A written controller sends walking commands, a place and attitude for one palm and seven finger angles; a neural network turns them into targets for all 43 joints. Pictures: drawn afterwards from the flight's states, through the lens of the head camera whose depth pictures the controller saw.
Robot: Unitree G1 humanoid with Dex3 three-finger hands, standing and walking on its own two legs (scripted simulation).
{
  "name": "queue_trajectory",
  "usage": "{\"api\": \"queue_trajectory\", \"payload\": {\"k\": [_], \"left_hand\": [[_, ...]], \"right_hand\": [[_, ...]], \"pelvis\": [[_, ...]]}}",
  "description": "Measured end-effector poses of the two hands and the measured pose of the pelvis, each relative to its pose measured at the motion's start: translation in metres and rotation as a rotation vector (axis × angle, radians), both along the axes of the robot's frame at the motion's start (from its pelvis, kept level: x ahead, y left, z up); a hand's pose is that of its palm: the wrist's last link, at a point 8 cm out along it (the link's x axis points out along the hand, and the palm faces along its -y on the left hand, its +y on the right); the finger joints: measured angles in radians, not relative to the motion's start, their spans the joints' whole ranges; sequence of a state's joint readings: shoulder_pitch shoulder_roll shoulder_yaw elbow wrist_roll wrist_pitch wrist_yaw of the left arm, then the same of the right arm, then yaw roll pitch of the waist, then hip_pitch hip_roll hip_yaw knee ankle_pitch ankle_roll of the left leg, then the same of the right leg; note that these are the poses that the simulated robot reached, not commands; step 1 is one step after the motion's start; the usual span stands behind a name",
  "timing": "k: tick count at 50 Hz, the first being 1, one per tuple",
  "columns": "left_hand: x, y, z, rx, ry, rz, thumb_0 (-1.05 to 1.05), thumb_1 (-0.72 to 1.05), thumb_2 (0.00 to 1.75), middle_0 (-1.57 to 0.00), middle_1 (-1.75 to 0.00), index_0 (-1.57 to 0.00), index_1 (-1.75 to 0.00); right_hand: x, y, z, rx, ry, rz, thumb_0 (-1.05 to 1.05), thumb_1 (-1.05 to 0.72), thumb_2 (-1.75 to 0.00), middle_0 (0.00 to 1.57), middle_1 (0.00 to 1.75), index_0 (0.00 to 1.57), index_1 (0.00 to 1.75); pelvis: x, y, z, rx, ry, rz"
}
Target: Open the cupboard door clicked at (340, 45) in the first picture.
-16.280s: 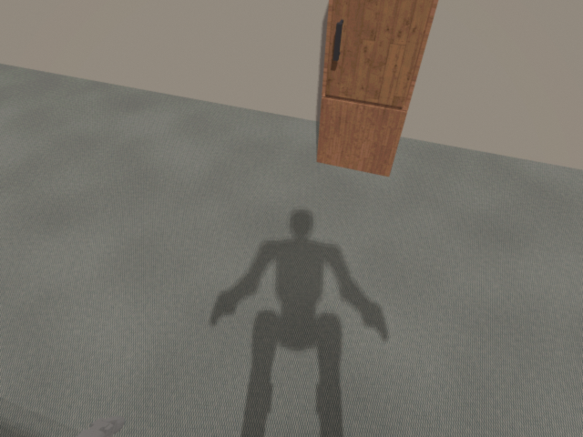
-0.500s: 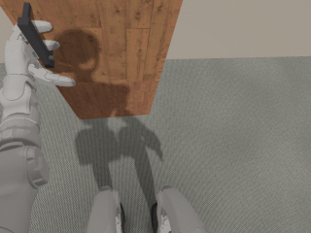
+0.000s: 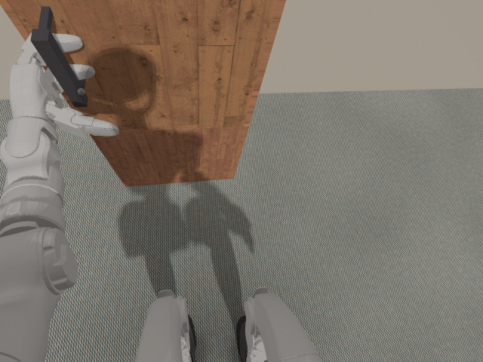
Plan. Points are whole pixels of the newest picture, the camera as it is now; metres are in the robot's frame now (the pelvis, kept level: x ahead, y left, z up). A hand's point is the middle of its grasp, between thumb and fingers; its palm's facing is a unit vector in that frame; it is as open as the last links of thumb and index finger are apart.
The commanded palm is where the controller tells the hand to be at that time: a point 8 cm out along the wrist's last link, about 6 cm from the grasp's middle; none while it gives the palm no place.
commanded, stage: close the thumb around the handle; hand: left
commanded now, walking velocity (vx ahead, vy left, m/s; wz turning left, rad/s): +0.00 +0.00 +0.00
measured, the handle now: (64, 62) +0.58 +0.23 +0.04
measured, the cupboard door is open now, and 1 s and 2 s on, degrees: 0 1 50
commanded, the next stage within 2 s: pull the door open along its arc in 0.70 s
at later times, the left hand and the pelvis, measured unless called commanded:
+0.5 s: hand (81, 89) +0.53 +0.20 +0.04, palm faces +0.06 -1.00 -0.01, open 7.6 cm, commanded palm +0.51 +0.23 +0.04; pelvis +0.00 +0.00 +0.00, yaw +0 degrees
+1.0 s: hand (81, 94) +0.52 +0.20 +0.04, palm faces +0.05 -1.00 -0.01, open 5.5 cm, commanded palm +0.48 +0.23 +0.04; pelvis +0.00 +0.00 +0.00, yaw +0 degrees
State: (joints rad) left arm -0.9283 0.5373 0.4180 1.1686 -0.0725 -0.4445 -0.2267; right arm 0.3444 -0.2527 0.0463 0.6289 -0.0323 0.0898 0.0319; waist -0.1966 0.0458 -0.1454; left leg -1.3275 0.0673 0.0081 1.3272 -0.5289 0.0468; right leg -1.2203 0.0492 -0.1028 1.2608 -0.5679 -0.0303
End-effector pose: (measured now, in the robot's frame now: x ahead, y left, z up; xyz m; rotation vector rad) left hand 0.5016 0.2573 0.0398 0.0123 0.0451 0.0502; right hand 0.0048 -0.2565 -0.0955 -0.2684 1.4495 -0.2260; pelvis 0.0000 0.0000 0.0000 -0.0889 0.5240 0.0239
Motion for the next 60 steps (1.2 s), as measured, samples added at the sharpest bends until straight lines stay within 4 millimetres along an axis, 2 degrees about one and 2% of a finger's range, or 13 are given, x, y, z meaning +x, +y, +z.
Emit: {"api": "queue_trajectory", "payload": {"k": [5,10,28,32,49,55,60], "left_hand": [[0.001,-0.001,-0.001,0.008,-0.002,-0.001,-0.01,-0.47,0.32,-0.3,-1.2,-0.29,-1.2],[0.002,-0.002,-0.001,0.0,-0.018,0.004,-0.01,-0.33,0.38,-0.31,-1.22,-0.3,-1.22],[0.002,0.0,0.002,0.003,-0.022,0.004,0.0,0.58,0.77,-0.37,-1.32,-0.37,-1.32],[0.001,0.002,0.0,0.0,-0.006,0.004,0.01,0.74,0.83,-0.38,-1.33,-0.38,-1.33],[-0.003,0.0,-0.001,-0.001,-0.016,0.002,0.0,0.76,0.83,-0.36,-1.35,-0.37,-1.35],[-0.02,-0.004,-0.001,-0.004,-0.011,-0.001,0.01,0.76,0.79,-0.35,-1.35,-0.36,-1.35],[-0.048,-0.01,0.0,-0.004,-0.003,-0.02,0.01,0.75,0.77,-0.34,-1.35,-0.35,-1.35]], "right_hand": [[0.0,0.0,0.0,-0.007,-0.002,0.004,0.0,-0.91,-0.9,0.21,0.3,0.21,0.3],[-0.002,0.001,-0.001,-0.009,0.004,0.004,0.0,-0.91,-0.9,0.21,0.3,0.21,0.3],[-0.004,0.006,0.001,-0.001,0.012,-0.006,0.0,-0.91,-0.9,0.21,0.3,0.21,0.3],[-0.003,0.005,0.002,0.0,0.01,-0.005,0.0,-0.91,-0.9,0.21,0.3,0.21,0.3],[0.004,0.004,0.0,0.001,-0.011,-0.009,0.0,-0.91,-0.9,0.21,0.3,0.21,0.3],[0.015,0.009,0.005,0.032,-0.036,-0.024,0.0,-0.91,-0.9,0.21,0.3,0.21,0.3],[0.036,0.012,0.013,0.056,-0.091,-0.022,0.0,-0.91,-0.9,0.21,0.3,0.21,0.3]], "pelvis": [[-0.001,0.002,-0.001,-0.003,0.003,0.002],[-0.002,0.003,-0.002,-0.004,0.004,0.001],[0.0,0.004,0.0,-0.004,0.003,-0.001],[0.001,0.005,0.001,-0.004,0.0,-0.002],[0.001,0.005,0.001,0.0,0.0,-0.007],[0.007,0.005,0.01,0.011,-0.015,-0.016],[0.016,0.006,0.02,0.019,-0.035,-0.018]]}}
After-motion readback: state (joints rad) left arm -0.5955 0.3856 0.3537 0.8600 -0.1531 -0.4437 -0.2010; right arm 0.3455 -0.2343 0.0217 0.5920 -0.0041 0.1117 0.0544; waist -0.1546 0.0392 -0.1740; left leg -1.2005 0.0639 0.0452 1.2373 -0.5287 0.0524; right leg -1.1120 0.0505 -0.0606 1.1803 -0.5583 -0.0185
